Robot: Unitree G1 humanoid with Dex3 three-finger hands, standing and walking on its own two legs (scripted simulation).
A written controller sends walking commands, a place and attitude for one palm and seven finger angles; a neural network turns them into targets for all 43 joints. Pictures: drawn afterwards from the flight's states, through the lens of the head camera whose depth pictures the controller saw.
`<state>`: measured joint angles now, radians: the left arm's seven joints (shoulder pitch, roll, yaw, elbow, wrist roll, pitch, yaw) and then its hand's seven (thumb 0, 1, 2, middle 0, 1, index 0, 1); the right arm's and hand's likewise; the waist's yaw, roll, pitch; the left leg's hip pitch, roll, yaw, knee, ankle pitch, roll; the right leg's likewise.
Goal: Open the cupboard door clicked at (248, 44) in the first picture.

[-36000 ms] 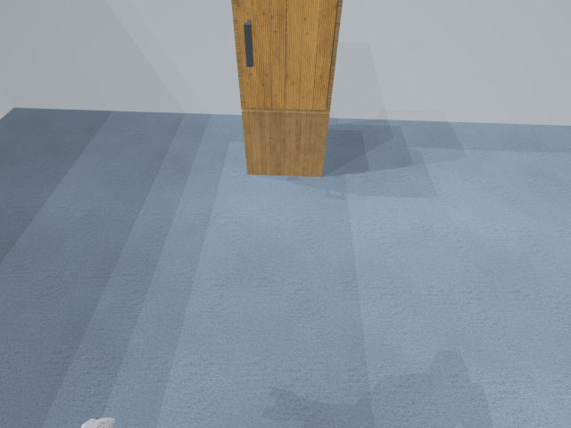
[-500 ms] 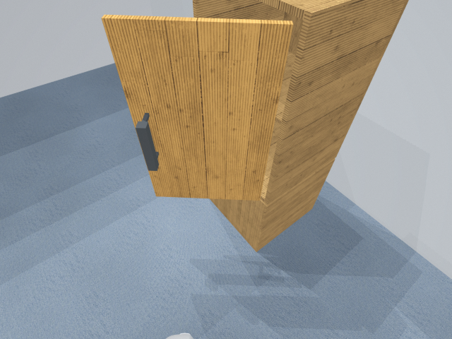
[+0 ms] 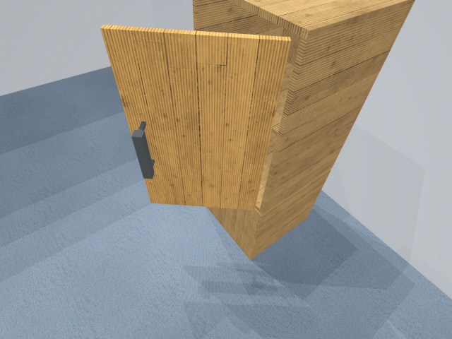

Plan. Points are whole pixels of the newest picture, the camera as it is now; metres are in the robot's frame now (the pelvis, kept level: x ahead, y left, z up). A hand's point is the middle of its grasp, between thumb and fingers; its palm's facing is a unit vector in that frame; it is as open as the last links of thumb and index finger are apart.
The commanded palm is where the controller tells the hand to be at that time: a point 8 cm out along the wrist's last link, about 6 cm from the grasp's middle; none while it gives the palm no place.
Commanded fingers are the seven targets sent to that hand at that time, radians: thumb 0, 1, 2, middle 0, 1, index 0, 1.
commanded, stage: come to a stop and stand still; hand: left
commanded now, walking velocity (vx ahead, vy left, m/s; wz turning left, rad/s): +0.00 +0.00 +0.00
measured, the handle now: (146, 150) +0.57 +0.24 -0.05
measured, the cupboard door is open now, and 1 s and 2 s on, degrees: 50 50 50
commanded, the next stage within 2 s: look again from close up in 0.14 s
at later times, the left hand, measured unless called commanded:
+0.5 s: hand out of the picture +0.03 +0.20 -0.17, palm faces +0.01 -0.97 -0.22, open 7.4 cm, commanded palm none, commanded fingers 0.00 0.90 0.90 -0.20 -0.30 -0.20 -0.30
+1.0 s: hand (109, 301) +0.19 +0.22 -0.04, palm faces +0.27 -0.95 -0.15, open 7.5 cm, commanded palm +0.13 +0.27 -0.06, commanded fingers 0.00 0.69 0.81 -0.22 -0.44 -0.22 -0.44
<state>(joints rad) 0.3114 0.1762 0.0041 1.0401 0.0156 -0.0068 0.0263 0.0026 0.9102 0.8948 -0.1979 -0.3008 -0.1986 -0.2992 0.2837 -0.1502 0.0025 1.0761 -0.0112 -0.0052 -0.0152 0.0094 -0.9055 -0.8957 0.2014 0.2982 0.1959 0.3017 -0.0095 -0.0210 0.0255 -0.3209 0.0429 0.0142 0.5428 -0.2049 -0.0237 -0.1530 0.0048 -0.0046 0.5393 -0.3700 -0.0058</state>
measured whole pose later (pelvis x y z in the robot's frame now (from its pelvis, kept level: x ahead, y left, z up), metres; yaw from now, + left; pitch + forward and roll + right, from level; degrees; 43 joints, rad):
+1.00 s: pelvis +0.01 +0.00 -0.01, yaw +1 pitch +3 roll +1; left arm 0.41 0.18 0.14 0.25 -0.14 -0.16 0.02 0.01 0.87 0.88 -0.20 -0.33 -0.20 -0.33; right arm 0.26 -0.21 -0.03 0.84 0.02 -0.22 -0.07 0.01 -0.90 -0.90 0.20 0.30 0.20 0.30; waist -0.02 0.00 -0.03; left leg -0.41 0.01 0.01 0.60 -0.24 -0.02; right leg -0.24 -0.04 -0.05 0.62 -0.44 0.00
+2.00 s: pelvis -0.04 +0.03 -0.09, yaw -1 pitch +14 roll -4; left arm 0.19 0.34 0.34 0.18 -0.33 -0.37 -0.40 0.00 -0.25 0.40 -0.28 -1.04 -0.28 -1.04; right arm 0.25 -0.25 0.01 0.55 0.03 -0.23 -0.08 0.02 -0.90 -0.90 0.20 0.30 0.20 0.30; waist -0.01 0.02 -0.14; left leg -1.03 0.06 -0.03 1.17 -0.39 0.01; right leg -0.83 0.01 -0.06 1.15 -0.57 0.02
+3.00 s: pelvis -0.04 +0.01 -0.09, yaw -2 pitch +15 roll -3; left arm -0.01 0.40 0.43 0.41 -0.37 -0.34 -0.53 -0.01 -0.50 0.30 -0.30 -1.20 -0.30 -1.20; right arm 0.27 -0.27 0.03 0.55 0.04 -0.18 -0.08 0.01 -0.90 -0.90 0.21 0.30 0.20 0.30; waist -0.01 0.03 -0.15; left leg -1.03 0.08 -0.03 1.16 -0.40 -0.01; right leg -0.83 0.03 -0.05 1.16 -0.59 0.00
